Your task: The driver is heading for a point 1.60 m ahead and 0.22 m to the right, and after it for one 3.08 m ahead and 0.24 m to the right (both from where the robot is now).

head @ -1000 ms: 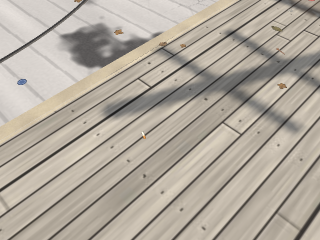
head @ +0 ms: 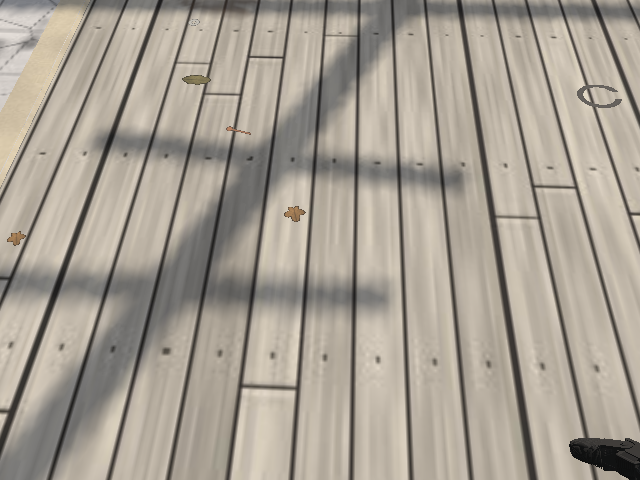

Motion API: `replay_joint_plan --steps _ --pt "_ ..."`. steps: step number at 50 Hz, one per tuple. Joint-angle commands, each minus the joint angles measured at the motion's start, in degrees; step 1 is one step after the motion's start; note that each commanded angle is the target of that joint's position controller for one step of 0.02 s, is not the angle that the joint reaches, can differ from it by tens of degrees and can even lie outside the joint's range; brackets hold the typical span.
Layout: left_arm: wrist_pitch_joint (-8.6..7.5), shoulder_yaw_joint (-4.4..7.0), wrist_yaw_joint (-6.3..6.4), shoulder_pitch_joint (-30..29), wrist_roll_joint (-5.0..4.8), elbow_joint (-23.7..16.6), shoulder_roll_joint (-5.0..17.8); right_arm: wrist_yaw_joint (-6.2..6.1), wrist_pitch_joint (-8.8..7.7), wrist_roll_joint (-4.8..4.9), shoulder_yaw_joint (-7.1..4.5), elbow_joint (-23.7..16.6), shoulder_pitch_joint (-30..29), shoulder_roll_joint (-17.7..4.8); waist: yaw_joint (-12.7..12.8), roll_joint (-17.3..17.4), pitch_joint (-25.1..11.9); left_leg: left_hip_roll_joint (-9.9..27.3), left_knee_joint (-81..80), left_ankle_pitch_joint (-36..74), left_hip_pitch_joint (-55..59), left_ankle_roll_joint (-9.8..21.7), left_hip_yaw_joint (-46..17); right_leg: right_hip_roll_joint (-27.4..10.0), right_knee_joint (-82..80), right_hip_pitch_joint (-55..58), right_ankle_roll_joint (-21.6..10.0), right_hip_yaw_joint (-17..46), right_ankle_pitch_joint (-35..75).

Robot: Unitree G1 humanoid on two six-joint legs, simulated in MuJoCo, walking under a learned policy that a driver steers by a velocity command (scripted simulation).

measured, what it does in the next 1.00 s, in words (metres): steps on the spot: left foot, then right foot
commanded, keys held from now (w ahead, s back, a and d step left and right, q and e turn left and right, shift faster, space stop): e+shift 0.32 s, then shift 0.18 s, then q+shift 0.50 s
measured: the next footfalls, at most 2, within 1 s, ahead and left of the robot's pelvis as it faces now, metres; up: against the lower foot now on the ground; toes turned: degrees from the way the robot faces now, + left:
left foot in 0.06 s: +0.12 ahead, +0.14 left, +0.00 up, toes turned -13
right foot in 0.50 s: -0.01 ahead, -0.11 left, +0.00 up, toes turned -28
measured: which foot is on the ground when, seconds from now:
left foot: up 0.00-0.04, down 0.06-0.50, up 0.52-0.94, down 0.96-1.00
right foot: down 0.00-0.06, up 0.08-0.48, down 0.50-0.98, up 1.00-1.00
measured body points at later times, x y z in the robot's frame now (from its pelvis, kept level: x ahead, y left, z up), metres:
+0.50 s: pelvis +0.01 +0.02 +0.00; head +0.04 -0.01 +0.45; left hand +0.30 +0.18 -0.07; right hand +0.00 -0.30 -0.11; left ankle +0.08 +0.15 -0.73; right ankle -0.04 -0.09 -0.74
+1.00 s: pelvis +0.02 +0.04 -0.01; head +0.06 +0.05 +0.44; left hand +0.24 +0.28 -0.12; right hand +0.10 -0.28 -0.09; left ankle +0.03 +0.13 -0.74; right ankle -0.04 -0.09 -0.72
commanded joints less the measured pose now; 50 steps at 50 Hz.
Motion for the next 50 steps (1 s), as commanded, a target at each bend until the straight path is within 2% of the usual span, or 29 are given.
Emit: replay_joint_plan --steps 1,2,3,4,5,6,7,8,9,12,17,20,23,24,25,26,27,28,29,30,31,33,37,43,45,47,48,49,50 --pt "-0.17 2.30 -0.06 -2.0 -0.21 -5.1 7.8 0.24 -1.41 0.16 -2.23 -2.6 3.0 -5.9 -1.7 -10.1 -10.8 -1.2 -9.5 3.0 8.7 1.3 2.6 -11.8 -5.5 6.8 -6.1 17.1 -3.0" --pt "-0.06 2.01 -0.17 -2.9 -0.53 -5.4 7.2 0.26 -1.65 0.05 -2.79 -1.7 5.5 -6.6 -2.9 -9.5 -10.8 0.5 -16.3 7.6 13.6 2.3 3.0 -9.9 -3.0 4.6 -4.6 16.3 -5.8" --pt "0.08 1.13 -0.39 -0.2 -0.37 -5.3 4.4 0.00 -1.42 -0.62 -3.67 -1.7 6.7 -9.7 -1.7 -2.5 -12.6 10.3 -20.1 7.4 21.0 6.1 -4.4 -5.8 5.6 -0.8 -2.2 11.7 -20.9" --pt "-0.25 0.63 -0.64 0.7 -0.78 -6.7 2.9 -0.34 -0.64 -2.43 -4.12 -2.0 5.5 -13.3 0.9 15.1 -10.5 21.4 -24.4 9.8 21.8 14.4 -19.1 2.3 19.8 -11.3 0.9 -2.2 -29.0" --pt "-1.30 1.88 -1.28 2.0 0.18 -6.3 8.1 -0.51 -1.01 -3.65 -3.80 -3.7 3.1 -10.8 1.5 16.0 -8.8 26.1 -25.5 9.3 18.5 18.3 -24.0 -3.5 32.1 -15.1 3.3 -3.0 -26.4" --pt "-1.32 2.63 -1.60 2.5 -0.14 -4.5 10.7 -1.14 -0.94 -2.96 -2.97 -5.3 0.0 -7.5 1.7 11.5 -7.6 23.4 -24.2 7.5 16.9 16.9 -16.9 -6.0 36.8 -14.6 4.3 -4.5 -22.0" --pt "-0.85 2.68 -1.50 3.3 -0.18 -3.0 10.3 -1.74 -0.56 -2.00 -2.60 -5.9 -1.7 -6.1 1.7 8.2 -6.1 19.0 -23.0 6.2 15.7 14.4 -10.1 -6.9 39.6 -14.2 5.2 -5.7 -18.4" --pt "-0.43 2.29 -1.40 4.0 0.14 -2.4 9.0 -2.34 -0.26 -1.26 -2.46 -6.1 -1.7 -6.2 1.3 6.5 -5.7 17.2 -22.4 7.3 16.1 13.5 -6.6 -7.6 43.7 -15.3 5.8 -7.0 -15.5" --pt "-0.22 1.67 -1.65 4.0 -0.08 -2.6 7.5 -2.79 -0.02 -1.15 -2.27 -5.9 -0.8 -6.4 0.7 5.7 -4.9 16.6 -22.5 10.4 15.9 13.8 -3.4 -8.6 45.7 -15.9 6.4 -8.8 -14.3" --pt "-0.34 0.32 -1.69 -1.4 -0.98 -5.0 5.2 -3.13 0.53 -1.92 -2.59 -4.9 4.6 -7.9 -3.1 7.4 -5.1 16.8 -23.1 15.1 21.3 15.5 2.2 -11.8 39.8 -18.8 7.7 -12.8 -12.1" --pt "-0.39 -0.73 -2.18 -4.0 -0.24 -6.2 3.2 -2.07 0.95 -1.68 -3.88 -4.3 7.2 -11.0 -5.1 9.3 -8.0 20.1 -22.6 18.8 24.0 16.6 7.7 -14.9 27.2 -12.2 7.9 -14.6 -14.5" --pt "-0.17 -0.74 -2.34 -2.4 0.00 -5.1 3.2 -0.81 0.88 -0.69 -4.24 -3.9 6.7 -12.0 -4.0 10.6 -8.9 20.3 -20.9 22.4 21.0 16.1 10.8 -12.5 18.0 -3.1 6.2 -17.4 -16.0" --pt "0.20 -0.33 -2.74 1.8 0.13 -3.0 2.9 -0.17 0.54 1.49 -4.03 -3.1 6.0 -11.6 -0.9 10.7 -9.8 20.5 -15.0 24.4 20.4 13.2 12.3 -10.2 0.7 6.4 2.5 -18.6 -8.2" --pt "0.18 0.18 -2.57 4.3 0.17 -1.7 4.0 -0.04 0.36 1.93 -3.43 -1.9 8.2 -9.6 -0.3 8.6 -10.2 18.8 -10.7 21.7 16.3 9.9 14.5 -9.3 -6.4 14.0 0.5 -17.8 -2.1" --pt "-0.05 1.22 -2.01 6.0 0.01 -1.4 7.8 0.39 0.14 0.21 -2.39 -1.6 10.6 -6.2 -1.2 -2.1 -11.2 14.3 0.2 7.2 5.6 4.6 19.2 -16.6 -7.9 24.7 -2.3 -7.2 14.7" --pt "-0.42 1.30 -1.44 3.5 1.50 -3.0 12.5 0.91 -0.32 -2.48 -0.69 -4.5 9.8 -3.2 -2.6 -19.2 -12.0 7.6 12.9 -20.4 -10.5 -0.1 20.3 -32.1 -5.8 28.7 -12.7 9.6 31.6" --pt "-1.59 0.10 -1.73 4.6 3.41 -2.8 7.6 0.27 -0.14 -1.34 -2.08 -3.9 6.0 -7.3 2.4 -11.3 -15.8 8.5 21.7 -21.4 -8.6 -0.8 12.3 -33.8 -7.2 22.6 -17.7 7.5 28.5" --pt "-2.64 -1.46 -2.01 1.9 3.83 -1.2 3.9 0.17 0.42 0.28 -2.11 -2.8 6.6 -7.4 0.4 -8.9 -13.2 9.4 22.5 -18.0 -6.5 -0.2 10.4 -29.4 -8.1 19.0 -14.8 1.0 22.4" --pt "-3.33 -1.85 -2.06 -1.6 3.19 -0.2 2.4 -0.08 1.03 0.60 -1.98 -1.0 9.2 -6.2 -1.7 -8.5 -11.0 9.5 20.9 -14.2 -5.5 0.0 10.0 -25.7 -8.5 17.1 -11.1 -3.8 16.7" --pt "-3.87 -2.23 -1.92 -3.8 2.67 0.5 1.4 -0.46 1.67 0.16 -2.12 0.6 10.6 -6.6 -2.2 -8.9 -9.4 9.0 21.1 -10.0 -4.1 -0.6 9.5 -24.5 -8.7 15.1 -9.5 -6.9 16.7" --pt "-4.20 -2.44 -1.57 -5.2 2.77 1.2 1.2 -0.59 2.13 0.14 -2.45 1.4 12.1 -7.2 -3.0 -9.2 -8.2 7.9 22.2 -7.1 -1.1 -1.1 8.8 -23.6 -9.1 11.8 -9.1 -9.9 19.2" --pt "-3.99 -1.64 -0.61 -6.1 2.93 1.5 3.3 -0.73 2.39 0.93 -3.01 0.3 12.0 -8.8 -3.0 -9.1 -6.6 6.4 23.2 -5.1 -2.5 -1.7 10.1 -24.1 -9.8 12.3 -9.5 -11.9 17.6" --pt "-2.94 -1.21 0.73 -4.3 2.46 3.0 3.2 -0.38 3.20 0.99 -2.17 -2.7 9.1 -6.4 -0.7 -6.8 -5.0 8.7 18.7 -5.6 -6.8 -2.0 10.7 -28.1 -10.8 16.9 -10.9 -11.1 9.9" --pt "-2.79 0.28 0.08 -5.5 1.72 4.1 5.3 1.36 3.90 0.80 -2.01 -6.2 9.6 -5.3 -1.0 -6.5 -6.2 8.8 9.9 -7.4 -1.2 0.5 14.8 -30.6 -8.5 17.6 -10.6 -15.1 16.0" --pt "-2.93 0.75 -0.30 -6.0 0.87 4.4 5.9 1.93 4.36 1.01 -2.29 -7.2 10.2 -5.4 -1.6 -6.9 -6.9 8.3 5.5 -6.7 1.3 2.1 16.0 -31.3 -6.3 18.4 -8.9 -16.8 17.9" --pt "-2.90 1.03 -0.71 -6.9 -0.31 5.0 5.9 2.22 4.86 1.12 -2.80 -7.3 12.7 -5.3 -3.7 -6.1 -7.8 6.2 -3.9 -0.3 7.7 4.4 18.1 -30.2 -0.8 16.9 -5.2 -20.6 16.5" --pt "-2.91 0.98 -1.06 -4.5 -0.52 6.4 4.6 1.62 4.81 0.93 -3.64 -6.6 15.5 -6.7 -4.6 -2.9 -8.6 4.6 -9.9 6.8 14.2 6.5 16.7 -27.4 5.6 13.4 -1.8 -23.7 11.9" --pt "-3.09 0.61 -1.29 -3.8 0.75 6.1 2.7 0.40 4.41 0.83 -5.85 -6.6 19.4 -13.4 -5.4 9.4 -9.2 11.6 -15.0 29.1 25.1 11.4 3.0 -21.0 21.2 0.9 3.5 -27.9 -2.1" --pt "-3.53 -0.82 -1.15 -9.7 2.91 0.9 -0.6 0.20 3.24 -0.87 -6.92 -8.2 20.0 -20.4 -5.0 23.4 -10.7 24.3 -16.1 45.9 32.0 23.9 -21.1 -10.2 36.9 -18.4 8.2 -22.9 -33.1"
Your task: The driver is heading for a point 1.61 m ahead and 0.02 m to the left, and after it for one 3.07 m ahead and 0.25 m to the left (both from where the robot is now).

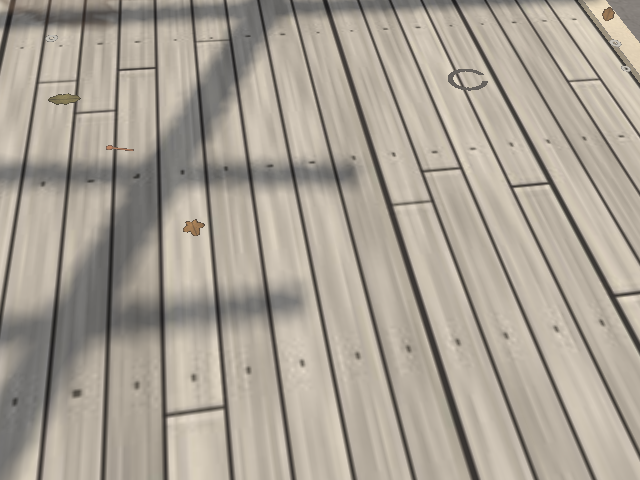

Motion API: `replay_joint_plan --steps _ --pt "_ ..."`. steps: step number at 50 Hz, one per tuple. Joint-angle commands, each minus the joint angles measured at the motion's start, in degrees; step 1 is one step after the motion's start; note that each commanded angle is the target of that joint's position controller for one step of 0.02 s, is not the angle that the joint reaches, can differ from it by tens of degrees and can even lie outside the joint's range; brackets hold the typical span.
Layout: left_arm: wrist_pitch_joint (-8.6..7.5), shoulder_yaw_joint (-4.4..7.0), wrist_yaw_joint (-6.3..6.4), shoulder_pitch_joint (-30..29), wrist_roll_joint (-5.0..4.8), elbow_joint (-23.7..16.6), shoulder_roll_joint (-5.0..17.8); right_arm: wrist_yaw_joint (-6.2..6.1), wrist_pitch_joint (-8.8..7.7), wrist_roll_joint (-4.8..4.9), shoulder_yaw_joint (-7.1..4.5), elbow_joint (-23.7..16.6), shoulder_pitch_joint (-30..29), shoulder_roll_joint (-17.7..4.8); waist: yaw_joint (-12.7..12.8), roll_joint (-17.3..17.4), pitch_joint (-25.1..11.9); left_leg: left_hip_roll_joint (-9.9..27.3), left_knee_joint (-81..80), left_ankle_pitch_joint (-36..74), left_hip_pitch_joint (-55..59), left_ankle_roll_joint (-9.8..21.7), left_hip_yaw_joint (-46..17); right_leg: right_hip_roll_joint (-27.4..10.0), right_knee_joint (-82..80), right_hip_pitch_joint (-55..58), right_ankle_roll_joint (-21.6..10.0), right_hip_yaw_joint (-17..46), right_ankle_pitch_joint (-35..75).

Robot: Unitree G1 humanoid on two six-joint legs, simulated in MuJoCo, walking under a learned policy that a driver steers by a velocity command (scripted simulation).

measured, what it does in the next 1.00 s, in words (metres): walks ahead: right foot, then left foot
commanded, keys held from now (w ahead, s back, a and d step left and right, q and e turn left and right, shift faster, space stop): q+shift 0.14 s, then w+q+shift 0.04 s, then w+shift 0.24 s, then w+e+shift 0.58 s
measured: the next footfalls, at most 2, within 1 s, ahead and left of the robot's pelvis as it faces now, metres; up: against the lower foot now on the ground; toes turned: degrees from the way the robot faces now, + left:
right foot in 0.52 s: +0.23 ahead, -0.07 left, +0.00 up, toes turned +17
left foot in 0.92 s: +0.57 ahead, +0.20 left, +0.00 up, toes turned -2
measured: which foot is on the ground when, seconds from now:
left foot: down 0.00-0.52, up 0.54-0.90, down 0.92-1.00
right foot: up 0.00-0.50, down 0.52-0.94, up 0.96-1.00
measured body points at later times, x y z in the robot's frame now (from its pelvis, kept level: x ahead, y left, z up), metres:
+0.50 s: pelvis +0.12 +0.01 +0.01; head +0.13 +0.01 +0.46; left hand +0.20 +0.32 -0.07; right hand +0.30 -0.23 -0.09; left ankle +0.00 +0.09 -0.72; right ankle +0.19 -0.09 -0.72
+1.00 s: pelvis +0.47 +0.07 +0.00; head +0.50 +0.07 +0.45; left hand +0.46 +0.37 -0.12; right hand +0.69 -0.18 -0.07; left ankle +0.53 +0.19 -0.72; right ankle +0.26 -0.04 -0.63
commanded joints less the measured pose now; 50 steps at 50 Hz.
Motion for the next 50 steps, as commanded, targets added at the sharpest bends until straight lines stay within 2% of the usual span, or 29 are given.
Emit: replay_joint_plan --steps 1,2,3,4,7,8,10,12,18,19,21,23,25,26,27,28,29,30,34,38,41,43,44,45,46,47,48,49,50 --pt "-1.54 0.91 0.09 -8.1 1.51 -8.0 4.4 -0.27 -2.93 -2.42 -4.29 -4.0 9.7 -15.5 -5.4 14.0 -15.5 21.2 -16.5 41.6 24.7 20.4 -36.5 7.7 30.7 -25.6 2.7 14.5 -16.0" --pt "-1.74 1.13 0.24 -8.8 0.14 -8.0 5.1 -0.38 -4.00 -1.96 -3.65 -3.7 7.6 -14.2 -3.6 10.3 -12.4 18.2 -17.2 35.0 22.2 17.4 -32.0 7.1 31.0 -26.4 1.1 16.5 -11.0" --pt "-1.84 1.36 0.75 -7.3 0.07 -7.0 5.2 -1.04 -4.20 -0.52 -3.37 -4.0 4.0 -12.8 -1.2 6.2 -9.5 14.7 -17.1 29.9 19.7 13.8 -28.0 6.1 28.2 -26.8 0.5 17.2 -4.9" --pt "-1.75 1.70 1.27 -6.2 0.65 -6.4 6.3 -1.70 -3.76 0.64 -2.64 -4.8 0.7 -10.8 0.4 6.0 -8.0 13.1 -17.0 28.5 17.4 11.5 -25.9 5.6 25.2 -26.4 0.4 17.6 -0.5" --pt "-1.96 1.56 0.94 -2.9 0.77 -4.9 5.1 -2.96 -2.91 -0.03 -2.11 -6.5 -1.2 -10.1 2.0 7.3 -9.8 9.3 -16.5 31.6 13.7 10.1 -23.3 8.4 22.5 -20.5 1.5 17.3 6.6" --pt "-2.30 1.37 0.52 -1.8 0.52 -4.5 4.8 -3.13 -3.05 0.41 -2.18 -6.0 1.0 -10.0 1.7 6.5 -11.7 8.2 -18.0 19.2 14.6 10.0 -24.0 8.7 18.7 -19.9 1.5 17.5 8.7" --pt "-3.11 1.15 -0.55 -3.0 -0.48 -4.6 4.9 -3.00 -3.72 1.00 -1.93 -5.8 2.9 -10.3 0.2 9.0 -9.9 8.4 -23.0 -8.5 14.5 10.3 -28.6 8.9 10.4 -21.1 1.6 17.4 11.0" --pt "-4.18 1.07 -1.32 -4.8 -0.92 -4.7 5.4 -2.91 -4.49 0.29 -1.53 -5.3 3.6 -10.2 -0.9 12.3 -7.0 9.1 -24.6 -12.1 13.6 10.1 -29.9 8.4 4.0 -20.8 1.8 17.2 13.3" --pt "-7.78 0.11 -2.65 -7.5 -1.23 -5.3 4.6 -1.87 -6.47 -0.06 -0.52 -3.6 7.3 -9.8 -3.7 12.3 -2.6 9.6 -23.8 -9.7 10.1 10.3 -29.5 7.7 -6.8 -14.7 0.4 14.8 14.8" --pt "-4.57 -0.75 -3.80 -5.2 4.08 -3.5 3.9 0.20 -5.66 -3.63 -1.00 -2.7 9.2 -11.4 -4.3 14.0 -2.7 6.1 -25.1 -12.7 9.5 9.1 -28.3 8.6 -6.6 -13.1 0.5 10.9 12.6" --pt "-3.16 -0.73 -4.17 -5.8 2.80 -4.5 4.5 1.49 -5.55 -3.03 -0.64 -2.9 8.3 -10.1 -3.7 13.3 -0.1 6.2 -24.7 -12.0 6.7 8.9 -28.8 8.4 -9.0 -9.8 -0.5 9.9 10.5" --pt "-3.41 -0.91 -4.05 -2.8 1.84 -4.2 4.9 1.44 -6.11 -2.28 -0.40 -3.0 6.9 -9.8 -1.6 12.1 -0.4 7.9 -24.7 -11.0 5.2 8.8 -28.4 7.6 -12.3 -3.7 -2.9 8.8 11.0" --pt "-4.33 -0.37 -3.20 7.7 2.18 -0.8 6.5 0.51 -6.81 -2.61 0.30 -2.6 5.7 -8.3 4.1 7.0 -2.6 6.6 -16.8 -2.4 0.4 7.3 -23.8 8.4 -15.4 10.6 -5.7 9.4 8.7" --pt "-5.00 0.67 -2.55 19.9 2.51 2.4 10.2 0.14 -7.43 -3.24 1.26 -3.2 4.0 -5.5 9.8 -2.5 -7.1 2.2 2.4 8.7 -6.1 5.5 -15.9 2.5 -19.8 23.1 -8.3 20.4 -1.6" --pt "-5.03 2.37 -2.66 25.7 2.59 3.6 17.5 0.09 -8.42 -2.61 2.04 -6.9 2.0 -3.1 10.3 -18.5 -8.3 -6.6 19.6 -2.8 -23.9 1.6 -6.1 -9.2 -31.0 32.8 -14.7 50.5 -20.5" --pt "-4.71 1.64 -3.54 21.8 1.76 3.1 13.9 -0.23 -8.47 -3.87 1.94 -7.3 -0.2 -5.3 7.8 -10.7 -4.7 -5.4 27.9 -4.4 -32.9 1.3 -9.3 -11.1 -33.4 31.2 -17.2 61.9 -24.2" --pt "-4.68 0.95 -3.77 18.0 1.28 1.9 11.0 0.05 -8.59 -4.28 1.85 -6.5 -1.6 -6.2 6.2 -3.7 -2.6 -2.1 31.1 1.0 -34.0 0.8 -10.3 -9.6 -30.8 28.6 -17.2 55.0 -20.4" --pt "-4.96 0.61 -3.76 17.8 1.25 1.9 9.6 0.53 -8.94 -4.70 2.00 -5.8 -1.9 -6.5 5.8 -0.7 -3.1 -0.3 30.7 4.0 -31.7 -0.1 -10.2 -6.9 -30.1 25.7 -16.8 48.6 -14.7" --pt "-5.87 -0.40 -2.32 20.1 0.24 4.7 7.0 1.92 -7.82 -5.46 3.32 -6.3 -3.7 -4.6 3.6 -3.4 0.7 1.8 21.4 6.5 -25.9 -4.0 -7.5 0.2 -35.0 16.6 -16.8 39.0 -1.1" --pt "-5.77 0.33 -1.98 21.6 0.33 5.8 8.1 2.47 -7.71 -4.06 4.84 -8.9 -13.1 -3.0 5.5 -2.9 3.3 -0.3 6.8 11.6 -20.9 -6.2 -4.0 3.4 -36.1 11.0 -17.2 35.0 11.5" --pt "-5.81 0.84 -1.83 23.2 -0.13 7.0 9.3 2.33 -8.08 -3.20 5.25 -10.4 -17.4 -2.9 6.7 -4.5 2.2 -2.1 -1.2 15.8 -12.2 -5.4 -2.9 2.2 -34.9 10.2 -16.2 35.5 26.0" --pt "-5.94 1.06 -1.68 21.3 -0.39 7.0 10.4 1.51 -8.38 -2.87 4.61 -9.2 -13.1 -4.4 3.7 -4.2 -0.4 -3.6 -5.2 16.1 -1.4 -4.1 -3.3 1.8 -30.2 9.5 -13.9 34.6 39.8" --pt "-6.17 1.35 -1.73 20.4 -0.44 7.0 11.8 0.67 -8.52 -2.94 3.61 -7.3 -7.2 -6.6 0.8 -3.3 -4.4 -4.9 -5.4 12.8 7.8 -3.0 -3.0 2.5 -23.1 8.8 -12.4 33.2 51.1" --pt "-6.39 1.67 -2.04 18.5 -0.47 6.6 13.2 -0.42 -8.60 -2.99 2.41 -4.2 3.1 -8.7 -4.8 -0.8 -10.4 -4.6 -5.8 11.3 20.7 -1.9 -3.2 5.0 -10.4 5.5 -10.8 30.9 55.5" --pt "-7.10 1.29 -2.41 16.4 -0.35 5.7 11.6 -1.93 -8.69 -3.62 0.84 -1.8 14.6 -11.8 -10.5 0.8 -16.6 2.3 -4.5 3.4 35.8 -0.6 -8.9 8.4 5.2 -4.0 -9.7 29.6 46.3" --pt "-7.56 -0.89 -2.02 18.8 -1.55 3.3 2.1 -2.72 -8.83 -6.00 -0.60 -0.9 22.2 -16.7 -10.3 15.5 -25.8 20.9 -12.2 -26.1 48.4 2.7 -33.8 14.5 26.0 -17.2 -9.2 23.9 7.5" --pt "-6.67 -1.59 -1.96 18.5 -1.70 1.4 3.3 -2.44 -8.26 -5.28 -0.47 -1.5 16.2 -16.1 -6.1 20.9 -25.0 25.8 -23.3 -36.0 41.8 4.5 -54.5 13.1 34.4 -23.2 -9.7 20.6 -0.2" --pt "-5.57 -1.15 -1.98 14.4 -0.33 2.0 5.8 -2.35 -7.93 -4.80 0.40 -2.1 9.4 -10.7 -4.6 13.7 -14.1 23.0 -22.8 -32.5 33.1 4.6 -46.7 8.9 35.7 -26.4 -9.8 19.0 5.3" --pt "-4.88 -1.15 -2.65 12.4 0.83 2.4 6.0 -2.09 -7.96 -4.51 1.21 -1.5 8.0 -7.0 -4.0 7.5 -8.9 21.0 -22.1 -22.4 26.8 4.7 -36.9 6.3 33.8 -26.0 -9.5 17.8 8.1"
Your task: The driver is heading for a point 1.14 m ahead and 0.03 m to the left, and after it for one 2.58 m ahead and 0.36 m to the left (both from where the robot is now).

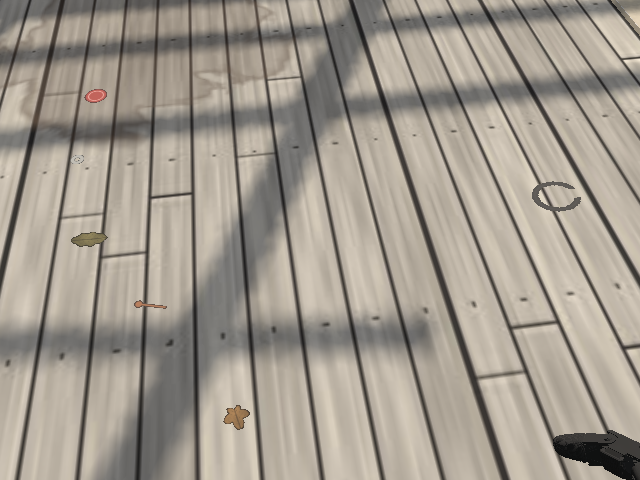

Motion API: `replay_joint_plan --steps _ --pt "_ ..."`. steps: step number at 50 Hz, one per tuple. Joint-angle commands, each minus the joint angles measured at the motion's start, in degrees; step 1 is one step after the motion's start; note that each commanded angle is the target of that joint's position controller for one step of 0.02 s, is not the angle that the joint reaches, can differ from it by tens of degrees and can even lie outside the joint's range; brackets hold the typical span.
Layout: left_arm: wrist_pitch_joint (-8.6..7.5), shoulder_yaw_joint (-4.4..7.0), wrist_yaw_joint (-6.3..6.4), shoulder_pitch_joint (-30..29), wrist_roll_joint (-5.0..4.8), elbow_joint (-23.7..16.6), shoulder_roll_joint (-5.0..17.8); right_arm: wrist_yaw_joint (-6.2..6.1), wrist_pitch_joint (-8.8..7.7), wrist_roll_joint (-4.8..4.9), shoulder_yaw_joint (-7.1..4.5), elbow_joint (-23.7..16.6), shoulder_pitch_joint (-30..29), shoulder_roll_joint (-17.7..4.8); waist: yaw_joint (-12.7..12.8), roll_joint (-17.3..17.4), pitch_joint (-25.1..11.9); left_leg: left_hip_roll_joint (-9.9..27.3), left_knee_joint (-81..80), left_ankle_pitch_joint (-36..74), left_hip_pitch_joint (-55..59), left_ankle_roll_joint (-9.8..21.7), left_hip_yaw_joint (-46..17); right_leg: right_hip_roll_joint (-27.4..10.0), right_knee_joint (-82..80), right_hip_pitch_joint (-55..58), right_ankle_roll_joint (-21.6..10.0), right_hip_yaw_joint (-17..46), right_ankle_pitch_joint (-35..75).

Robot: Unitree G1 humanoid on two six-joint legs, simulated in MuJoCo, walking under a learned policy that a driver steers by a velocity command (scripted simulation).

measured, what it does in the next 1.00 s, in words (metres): walks ahead: right foot, then left foot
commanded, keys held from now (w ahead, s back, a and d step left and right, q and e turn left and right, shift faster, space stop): w+e+shift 0.14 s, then w+shift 0.18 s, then w+q+shift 0.68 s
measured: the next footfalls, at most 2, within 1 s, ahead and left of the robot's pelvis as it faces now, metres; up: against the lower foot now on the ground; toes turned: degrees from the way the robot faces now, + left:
right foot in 0.36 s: +0.49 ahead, -0.14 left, +0.00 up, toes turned -17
left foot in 0.80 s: +0.95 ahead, -0.11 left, +0.00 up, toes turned +3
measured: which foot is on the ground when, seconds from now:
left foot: down 0.00-0.36, up 0.38-0.78, down 0.80-1.00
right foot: up 0.00-0.34, down 0.36-0.80, up 0.82-1.00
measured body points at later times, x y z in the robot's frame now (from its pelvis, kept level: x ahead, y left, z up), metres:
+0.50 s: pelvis +0.45 -0.08 +0.01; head +0.47 -0.09 +0.45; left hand +0.62 +0.15 -0.12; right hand +0.41 -0.34 -0.13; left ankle +0.37 +0.10 -0.60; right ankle +0.45 -0.13 -0.72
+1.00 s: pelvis +0.93 -0.11 +0.01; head +0.94 -0.12 +0.46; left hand +1.12 +0.13 -0.05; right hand +0.94 -0.41 -0.13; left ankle +0.91 -0.11 -0.72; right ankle +0.99 -0.30 -0.63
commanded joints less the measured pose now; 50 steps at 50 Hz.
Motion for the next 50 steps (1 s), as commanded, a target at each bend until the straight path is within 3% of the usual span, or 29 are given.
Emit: replay_joint_plan --steps 1,3,6,11,13,15,16,17,18,19,20,22,23,25,27,29,31,34,36,37,39,40,41,42,43,44,45,47,50 --pt "0.12 0.11 -1.26 -8.6 1.73 -7.5 4.1 -0.64 0.22 -0.03 -3.45 2.0 14.0 -6.7 -9.1 5.1 -3.5 19.5 -22.4 -20.7 28.1 7.6 -27.2 -7.6 11.7 -31.1 0.0 -2.8 5.6" --pt "1.83 -0.45 -2.60 -10.8 2.45 -9.0 1.9 -0.41 -0.85 0.88 -2.89 4.8 15.3 -5.1 -7.0 7.7 1.1 17.5 -25.1 -12.4 22.2 6.7 -17.7 -10.0 10.0 -31.3 1.1 -3.1 5.8" --pt "3.21 -1.41 -3.88 -17.0 2.40 -12.6 0.3 0.52 -2.31 2.26 -2.56 7.7 16.6 -3.3 -5.7 6.4 3.7 16.3 -27.7 1.3 21.4 5.1 -6.1 -11.2 9.2 -35.7 1.5 -4.5 10.9" --pt "2.27 -3.36 -5.50 -26.9 2.37 -16.9 0.3 0.63 -3.69 1.84 -2.69 10.8 17.0 -5.2 -4.3 2.3 8.5 10.8 -34.6 20.5 14.9 4.2 10.2 -7.4 -14.3 -24.9 -0.4 -12.0 23.0" --pt "1.71 -3.85 -5.35 -28.4 2.50 -16.7 0.1 0.56 -3.70 1.99 -3.01 12.7 20.1 -8.2 -4.4 2.2 8.2 12.5 -34.6 40.2 18.6 5.2 11.4 -3.8 -20.2 -17.6 -2.6 -15.3 24.0" --pt "1.36 -3.09 -4.16 -23.7 2.77 -14.6 2.9 0.01 -2.38 1.82 -3.73 13.6 21.7 -12.7 -1.1 5.7 2.7 13.9 -23.3 68.1 27.6 5.5 11.9 1.4 -22.1 -11.1 -4.2 -17.4 16.5" --pt "1.21 -2.22 -3.43 -15.9 3.00 -12.4 5.0 -0.39 -1.35 1.61 -4.01 13.8 21.1 -14.6 3.3 7.5 -2.5 15.0 -11.4 75.0 28.3 5.8 11.7 3.1 -22.9 -2.4 -5.4 -16.5 11.9" --pt "1.25 -0.95 -2.39 -4.1 3.23 -8.6 7.3 -0.74 -0.51 1.71 -3.87 13.7 19.6 -15.0 8.9 8.0 -8.0 14.8 3.9 72.9 24.1 6.1 11.2 2.9 -27.7 11.4 -6.7 -13.4 10.9" --pt "1.66 0.92 -1.03 3.0 3.89 -6.3 11.4 -0.60 -0.27 1.58 -3.39 13.4 20.1 -12.7 10.6 5.5 -12.6 11.5 25.0 47.5 12.4 5.6 10.0 -3.0 -28.5 26.1 -7.2 -5.0 4.1" --pt "1.63 2.17 -0.11 -1.5 4.32 -8.2 16.8 0.79 -0.71 3.74 -1.47 10.6 26.9 -3.0 0.6 -13.3 -20.7 0.8 50.8 -15.0 -9.6 3.0 5.1 -23.7 -32.9 41.7 -10.2 24.6 -2.0" --pt "1.48 2.45 0.08 -0.3 3.48 -9.5 16.0 0.20 -1.33 4.81 -2.32 8.8 21.4 -8.4 5.0 -2.9 -26.3 -1.7 56.2 -11.5 -14.7 5.0 -8.3 -26.4 -41.7 40.1 -11.2 35.1 -2.4" --pt "-0.14 1.27 0.78 -4.6 3.18 -5.8 9.6 0.42 -1.39 4.72 -1.99 8.7 16.9 -6.5 -0.7 3.0 -4.7 4.3 46.7 -3.1 -16.3 5.3 -6.7 -22.6 -46.7 18.6 -8.0 18.9 5.7" --pt "-1.13 0.43 0.64 -7.9 3.34 -5.2 6.6 0.93 -0.37 3.73 -1.88 9.9 16.4 -5.1 -3.5 4.6 -0.8 6.5 42.1 -2.0 -13.0 5.4 -7.6 -18.8 -48.7 11.0 -5.1 12.0 7.3" --pt "-2.62 -0.69 0.55 -8.4 2.76 -4.8 2.9 2.04 2.15 2.61 -1.65 12.7 21.4 -3.3 -6.6 0.8 0.3 7.9 39.1 -0.5 -7.2 4.3 -7.8 -17.6 -52.4 3.5 -3.6 5.2 9.8" --pt "-4.02 -0.85 0.13 -7.8 1.45 -3.2 2.0 2.96 3.47 2.54 -1.93 12.4 17.6 -2.2 -7.1 0.9 3.7 8.4 36.1 2.5 -11.3 4.0 -6.9 -15.1 -56.4 2.3 -0.7 -2.2 12.9" --pt "-4.96 -1.04 -0.33 -6.5 1.37 -2.2 1.6 3.37 3.40 3.01 -1.59 9.5 10.1 -1.2 -6.2 -0.9 7.1 7.8 29.2 8.9 -14.2 4.1 -4.1 -12.7 -58.1 1.7 1.9 -10.6 27.4" --pt "-5.21 -1.54 -0.20 -6.9 1.58 -1.7 0.6 3.69 3.13 3.84 -1.43 9.2 6.5 -1.1 -5.5 -0.6 6.0 4.5 23.5 15.5 -13.7 5.0 0.6 -8.2 -58.5 3.9 4.1 -18.1 36.5" --pt "-5.56 -1.93 0.81 -3.7 0.76 -0.5 2.2 4.75 2.12 3.16 -0.42 5.8 0.0 -0.2 -5.3 -0.2 7.7 2.4 8.9 21.8 -9.4 7.2 7.3 -10.6 -57.9 7.3 5.7 -22.5 57.3" --pt "-5.04 -1.44 2.59 -2.9 1.06 -0.9 5.5 5.17 2.14 2.73 -0.74 6.7 2.3 -2.2 -7.2 -2.2 3.3 -2.3 4.4 22.5 -3.4 8.7 10.4 -12.6 -52.0 14.5 6.7 -23.1 77.0" --pt "-4.26 -0.86 3.54 -3.9 1.41 -1.5 7.8 5.12 2.41 2.83 -1.30 8.2 7.2 -3.9 -10.2 -4.2 -0.3 -4.6 4.0 20.0 1.9 9.2 11.0 -13.7 -45.4 17.0 7.3 -23.0 86.3" --pt "-2.11 0.34 4.38 -10.6 2.35 -4.1 11.1 4.14 3.11 2.75 -3.73 14.0 28.0 -9.2 -21.4 -6.0 -9.4 -7.0 5.6 11.9 22.8 12.3 7.6 -15.7 -19.7 11.9 6.9 -21.1 92.0" --pt "-1.16 0.87 3.85 -14.8 2.31 -4.8 11.5 2.96 3.30 3.15 -5.59 16.8 38.7 -12.0 -27.2 -1.9 -11.6 -4.3 0.8 8.9 33.7 16.4 1.6 -12.3 5.2 3.3 6.4 -21.2 72.2" --pt "-1.92 -1.36 1.94 -18.1 3.17 -6.4 2.7 1.84 3.87 4.50 -6.51 17.6 34.0 -13.4 -21.7 13.8 -4.4 -1.5 1.4 11.3 37.4 17.7 -5.2 0.2 28.3 -16.4 6.0 -18.9 2.0" --pt "-3.13 -3.02 1.65 -8.8 1.86 -12.4 -1.2 1.71 4.05 2.32 -7.07 14.5 26.6 -18.7 -10.1 18.0 -12.4 9.2 -4.0 9.9 48.3 29.5 -34.3 1.2 41.3 -35.4 8.4 -7.8 -8.9" --pt "-4.73 -3.79 1.38 -10.4 2.42 -14.0 1.4 1.12 4.19 2.18 -7.27 11.9 24.2 -16.3 -11.8 9.4 -15.7 14.7 -19.5 -12.8 48.6 31.5 -50.5 -0.9 37.2 -40.5 6.9 -1.1 -5.0" --pt "-5.49 -3.51 1.05 -13.3 2.71 -13.4 4.3 0.50 4.02 1.90 -6.24 12.1 22.0 -11.1 -9.5 -1.6 -5.9 13.9 -25.3 -20.1 37.0 27.0 -49.1 -4.6 28.4 -39.6 6.0 -0.5 0.6" --pt "-5.07 -3.39 1.03 -15.1 3.37 -13.5 4.3 0.54 3.51 2.22 -5.63 12.7 19.7 -9.2 -6.4 -5.7 -0.5 11.2 -25.7 -16.4 26.6 23.7 -43.1 -7.0 22.0 -35.5 6.4 -1.3 2.2" --pt "-2.16 -4.17 0.96 -14.6 5.05 -13.5 3.3 0.19 1.51 2.78 -5.03 12.3 17.8 -8.8 -2.8 -6.3 3.8 6.1 -25.9 -6.5 12.3 22.1 -34.4 -9.7 14.0 -28.2 8.6 -2.0 1.9" --pt "-0.45 -5.18 0.15 -21.5 4.59 -17.0 1.8 0.56 -0.51 3.27 -5.39 11.4 17.2 -10.3 -3.6 -3.4 5.8 0.1 -28.3 2.8 0.9 20.7 -25.1 -11.5 -3.8 -21.0 10.8 -6.2 8.1"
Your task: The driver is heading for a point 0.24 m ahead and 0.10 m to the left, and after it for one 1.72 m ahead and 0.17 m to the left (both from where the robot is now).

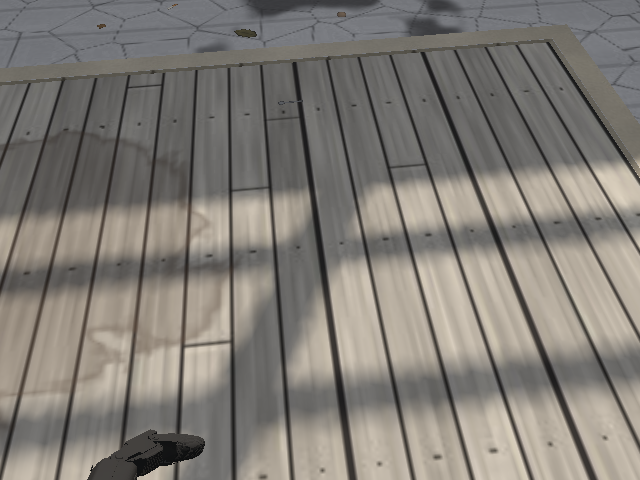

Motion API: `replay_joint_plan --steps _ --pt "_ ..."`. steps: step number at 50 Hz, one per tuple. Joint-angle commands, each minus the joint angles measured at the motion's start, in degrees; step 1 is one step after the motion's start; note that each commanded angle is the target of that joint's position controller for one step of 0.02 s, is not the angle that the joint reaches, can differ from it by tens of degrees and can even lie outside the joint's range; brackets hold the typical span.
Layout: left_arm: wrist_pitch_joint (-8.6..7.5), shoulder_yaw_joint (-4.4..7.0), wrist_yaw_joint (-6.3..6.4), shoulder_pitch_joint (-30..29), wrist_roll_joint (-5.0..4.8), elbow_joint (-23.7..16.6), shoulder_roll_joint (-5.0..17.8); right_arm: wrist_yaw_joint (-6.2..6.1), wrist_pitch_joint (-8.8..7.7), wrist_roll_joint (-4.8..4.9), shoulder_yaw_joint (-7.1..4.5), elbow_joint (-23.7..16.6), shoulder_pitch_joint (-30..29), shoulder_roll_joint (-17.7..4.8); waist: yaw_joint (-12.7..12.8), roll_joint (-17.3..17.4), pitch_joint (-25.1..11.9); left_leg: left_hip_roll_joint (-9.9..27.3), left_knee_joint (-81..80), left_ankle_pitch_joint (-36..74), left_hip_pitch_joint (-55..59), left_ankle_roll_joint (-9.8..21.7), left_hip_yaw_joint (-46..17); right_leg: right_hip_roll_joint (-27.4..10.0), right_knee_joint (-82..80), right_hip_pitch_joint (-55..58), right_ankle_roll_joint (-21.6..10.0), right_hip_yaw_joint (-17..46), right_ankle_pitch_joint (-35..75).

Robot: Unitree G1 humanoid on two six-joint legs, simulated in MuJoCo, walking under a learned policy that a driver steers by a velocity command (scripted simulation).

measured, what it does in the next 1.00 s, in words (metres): walks ahead: right foot, then left foot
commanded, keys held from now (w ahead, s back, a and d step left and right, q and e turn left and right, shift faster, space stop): w+q+shift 0.02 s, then q+shift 0.30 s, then shift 0.22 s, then e+shift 0.46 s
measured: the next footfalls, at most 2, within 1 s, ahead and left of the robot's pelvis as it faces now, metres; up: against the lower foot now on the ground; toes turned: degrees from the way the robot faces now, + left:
right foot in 0.20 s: +0.43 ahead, -0.16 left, +0.00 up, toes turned +18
left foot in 0.60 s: +0.39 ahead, +0.11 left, +0.00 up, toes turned +27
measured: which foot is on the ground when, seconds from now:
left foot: down 0.00-0.20, up 0.22-0.58, down 0.60-0.98, up 1.00-1.00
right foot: up 0.00-0.18, down 0.20-0.60, up 0.62-0.96, down 0.98-1.00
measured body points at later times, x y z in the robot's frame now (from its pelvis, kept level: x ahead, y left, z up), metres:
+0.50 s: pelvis +0.31 -0.06 +0.01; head +0.35 -0.02 +0.45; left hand +0.28 +0.25 -0.11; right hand +0.62 -0.22 -0.05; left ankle +0.34 +0.08 -0.69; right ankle +0.40 -0.17 -0.73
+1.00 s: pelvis +0.37 -0.05 -0.01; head +0.41 -0.07 +0.44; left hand +0.42 +0.26 -0.10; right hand +0.62 -0.27 -0.11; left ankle +0.35 +0.09 -0.72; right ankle +0.39 -0.15 -0.73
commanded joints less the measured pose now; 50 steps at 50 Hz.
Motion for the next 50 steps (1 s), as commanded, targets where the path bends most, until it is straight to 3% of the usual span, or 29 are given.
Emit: replay_joint_plan --steps 1,4,6,7,8,9,10,11,12,13,14,15,16,18,20,23,27,29,30,31,32,33,35,39,42,46,48,49,50 --pt "1.07 1.25 -0.68 -2.5 -0.65 -4.8 7.1 -0.17 -2.93 0.40 -2.20 -5.9 -4.5 -8.7 3.3 -3.4 5.7 12.9 -18.4 7.1 -14.9 7.4 -19.6 -0.5 -16.5 4.9 1.9 -6.2 9.8" --pt "0.37 0.59 -0.57 -6.3 -1.97 -6.5 5.1 0.32 -1.99 1.34 -3.10 -4.7 -0.6 -9.5 -1.1 -0.6 2.6 9.9 -9.8 36.0 -7.6 1.2 -15.7 5.3 -31.6 9.7 0.3 -9.8 23.2" --pt "-0.14 0.79 0.10 -6.6 -2.26 -7.1 5.7 0.30 -1.08 1.20 -3.46 -4.0 1.9 -9.7 -3.0 1.9 -0.8 9.2 -3.6 43.8 -2.1 -2.1 -16.3 9.2 -37.1 13.5 -0.9 -9.9 23.9" --pt "-0.44 1.28 0.70 -4.5 -2.10 -6.8 7.0 -0.05 -0.88 0.99 -3.58 -4.3 1.4 -9.7 -2.0 3.1 -2.6 8.5 0.7 45.2 -0.7 -3.9 -17.8 10.8 -40.4 17.7 -1.3 -8.4 23.3" --pt "-2.70 4.13 1.48 -8.1 -5.47 -9.8 10.0 -1.20 -0.76 4.87 -2.06 -5.6 1.2 -3.3 -0.5 0.6 -5.1 9.1 4.9 32.6 -2.9 -6.6 -24.8 11.6 -46.8 25.5 -0.7 -2.6 24.5" --pt "-3.37 5.60 2.15 -0.3 -6.37 -8.0 12.9 -1.51 -0.70 4.23 -2.28 -6.9 -4.2 -6.5 6.1 1.2 -9.0 8.4 12.5 31.0 -3.0 -8.3 -22.8 9.6 -49.2 33.2 -0.9 -3.6 30.8" --pt "-3.24 6.27 2.56 13.5 -5.18 -4.4 14.1 -1.66 -0.46 2.48 -1.93 -9.4 -7.6 -5.2 11.5 3.4 -18.5 6.4 28.3 16.2 -7.8 -10.9 -18.6 0.9 -42.3 48.8 -4.1 1.4 34.8" --pt "-2.49 6.14 2.62 21.8 -3.67 -2.8 15.8 -1.93 0.03 -1.05 0.35 -11.9 -5.2 2.1 10.8 -7.5 -25.8 2.3 45.4 -28.7 -19.6 -12.6 -12.0 -13.0 -32.2 62.1 -5.8 12.9 65.9" --pt "-1.56 6.30 1.63 20.8 -1.31 -3.3 16.1 -1.29 -0.16 1.67 0.11 -13.4 8.2 -1.5 4.3 -20.4 -36.2 4.7 59.8 -29.4 -25.6 -14.3 -14.3 -26.1 -35.6 68.4 -16.2 33.3 65.1" --pt "-0.34 7.48 1.84 12.7 -2.48 -4.9 15.8 -1.20 0.98 3.30 -0.51 -13.6 6.7 -5.9 3.4 -18.4 -33.2 11.3 65.1 -20.6 -29.3 -16.1 -10.3 -24.6 -41.3 62.4 -20.0 35.5 36.9" --pt "0.59 6.30 2.56 8.1 -2.91 -6.1 9.5 -1.67 2.15 3.61 -1.46 -14.4 -1.1 -8.1 5.0 -10.7 -22.3 13.5 62.5 -14.7 -32.2 -16.8 -5.8 -18.1 -44.9 52.2 -17.4 23.8 26.5" --pt "1.40 5.44 2.95 4.8 -3.06 -6.1 7.3 -2.14 3.36 3.23 -2.08 -15.3 -5.0 -8.5 3.8 -4.2 -15.0 15.2 62.3 -11.6 -31.3 -17.5 -3.5 -14.6 -46.9 42.2 -15.1 16.3 25.2" --pt "1.67 5.26 2.78 2.5 -3.44 -5.5 7.0 -2.27 4.30 2.94 -2.35 -16.5 -6.0 -8.0 2.1 -3.4 -9.0 16.8 59.4 -11.9 -29.4 -17.7 -3.2 -12.3 -48.6 33.5 -14.8 10.1 29.2" --pt "1.01 6.32 2.11 1.9 -3.34 -2.6 8.7 -2.12 4.73 2.51 -1.06 -18.9 -8.0 -2.8 1.0 -5.4 -3.2 18.7 47.3 -13.3 -24.5 -16.7 -2.1 -9.3 -52.5 22.5 -14.1 1.8 33.0" --pt "0.35 7.60 1.66 2.6 -3.36 -0.3 11.4 -1.93 3.89 1.75 -0.07 -20.3 -10.3 -0.3 1.5 -5.4 -5.1 18.9 36.6 -10.9 -21.4 -15.9 -1.2 -9.7 -53.4 22.3 -15.9 -1.5 40.9" --pt "0.76 8.42 1.36 0.3 -4.76 0.8 13.4 -0.68 3.39 1.44 0.01 -19.4 -10.5 -1.9 1.0 -5.2 -9.9 17.7 23.2 0.1 -12.7 -13.9 -0.4 -9.8 -52.0 22.6 -16.0 -6.0 41.1" --pt "1.33 8.72 0.79 1.3 -6.51 2.9 15.0 0.45 3.86 1.01 -0.69 -21.1 -15.7 -4.5 1.5 -5.3 -8.5 15.4 10.2 5.5 -7.0 -11.1 1.1 -10.0 -48.4 23.1 -13.1 -7.7 29.7" --pt "1.33 7.12 0.20 4.3 -6.26 5.0 11.1 0.12 3.33 0.21 -0.83 -20.5 -15.3 -4.6 1.3 -2.3 -8.4 14.2 0.5 13.4 5.0 -8.0 0.6 -5.8 -42.6 17.4 -9.1 -9.0 19.4" --pt "1.01 4.97 -0.64 7.6 -3.88 5.6 6.0 -0.74 3.08 -0.81 -0.92 -21.1 -14.2 -7.2 2.1 6.8 -11.5 25.0 -3.1 35.0 13.9 -5.1 -10.1 -0.7 -34.9 12.3 -3.8 -12.8 4.2" --pt "1.62 3.87 -1.22 12.6 -3.09 5.7 4.5 -1.33 3.00 -2.69 0.57 -22.5 -16.9 -5.6 4.5 14.3 -15.6 36.7 -2.5 37.9 13.6 4.3 -19.6 1.5 -27.2 9.5 0.1 -9.7 -19.2" --pt "2.79 5.21 -0.83 9.9 -4.75 5.7 9.6 -1.00 2.78 -2.64 0.48 -21.4 -17.6 -4.2 1.8 11.5 -14.8 35.1 -4.6 27.7 7.6 6.6 -18.3 1.1 -22.6 10.7 1.3 -6.5 -19.6" --pt "3.53 6.40 -0.42 8.1 -5.78 5.0 12.6 -0.93 2.54 -2.06 -0.29 -20.4 -19.0 -6.2 2.2 11.1 -10.2 32.4 -5.3 22.6 5.6 4.7 -15.2 1.9 -18.2 7.8 1.4 -7.0 -17.8" --pt "4.99 8.19 1.04 9.2 -5.61 6.0 15.3 -1.55 2.38 -0.74 -1.64 -19.3 -20.0 -9.2 2.1 9.1 -7.3 32.4 -6.1 22.9 3.4 3.4 -11.8 2.7 -8.4 3.7 1.9 -6.5 -15.4" --pt "7.08 8.31 2.38 12.3 -5.99 6.0 10.5 -2.96 2.17 -0.92 -0.80 -18.9 -24.4 -4.0 4.7 6.8 -6.6 31.1 -7.5 20.5 -0.6 2.0 -2.8 2.0 -4.4 4.4 3.2 -7.7 -8.3" --pt "7.48 7.45 1.59 9.2 -5.54 3.4 7.7 -3.61 2.34 -0.90 -1.37 -17.9 -25.1 -3.6 3.8 7.2 -7.3 31.3 -6.8 18.5 0.0 1.4 1.2 0.9 -14.7 8.1 2.4 -9.1 -5.3" --pt "7.68 8.11 -0.48 10.1 -5.44 1.2 9.3 -3.54 2.56 0.33 -2.74 -16.1 -24.0 -5.8 4.1 8.7 -9.1 34.3 -3.9 20.4 2.2 -0.2 2.8 1.6 -24.8 13.8 -0.6 -11.8 -3.4" --pt "8.03 8.81 -0.79 14.1 -5.25 2.1 9.4 -3.35 2.70 1.65 -2.98 -15.3 -25.0 -5.3 6.5 6.8 -8.6 32.8 2.1 14.8 -0.8 -4.5 6.7 4.0 -35.0 20.5 -3.6 -14.0 3.6" --pt "8.00 9.79 -0.26 16.2 -4.63 2.7 11.5 -3.03 2.92 1.77 -2.86 -13.8 -22.1 -3.4 6.5 0.5 -6.3 28.7 10.4 5.3 -6.0 -8.7 10.1 4.4 -41.8 24.4 -6.4 -9.6 10.9" --pt "7.51 12.01 1.07 17.7 -4.21 1.5 20.3 -2.70 3.11 -0.31 -2.35 -15.4 -21.8 -0.9 5.0 -19.4 -3.4 20.2 29.9 -17.1 -23.0 -15.3 15.1 -10.1 -47.0 31.2 -13.5 13.2 35.8"
Keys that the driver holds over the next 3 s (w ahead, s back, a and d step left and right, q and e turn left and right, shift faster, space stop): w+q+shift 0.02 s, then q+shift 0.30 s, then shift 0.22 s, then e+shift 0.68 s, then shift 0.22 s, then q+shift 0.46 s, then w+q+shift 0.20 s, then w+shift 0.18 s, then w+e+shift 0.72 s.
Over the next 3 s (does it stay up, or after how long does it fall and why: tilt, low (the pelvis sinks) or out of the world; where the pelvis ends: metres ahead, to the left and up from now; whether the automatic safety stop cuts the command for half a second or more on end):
stays up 0.97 0.26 -0.03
